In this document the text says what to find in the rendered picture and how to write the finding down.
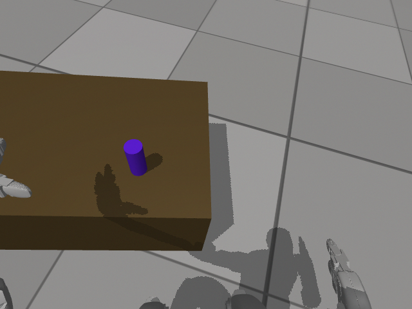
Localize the left robot hand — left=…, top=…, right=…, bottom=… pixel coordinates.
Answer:
left=0, top=138, right=32, bottom=198

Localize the can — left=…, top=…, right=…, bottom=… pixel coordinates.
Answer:
left=124, top=139, right=147, bottom=176

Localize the right robot hand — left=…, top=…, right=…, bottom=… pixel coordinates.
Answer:
left=326, top=239, right=371, bottom=309

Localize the left robot arm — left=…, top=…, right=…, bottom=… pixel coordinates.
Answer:
left=0, top=278, right=13, bottom=309

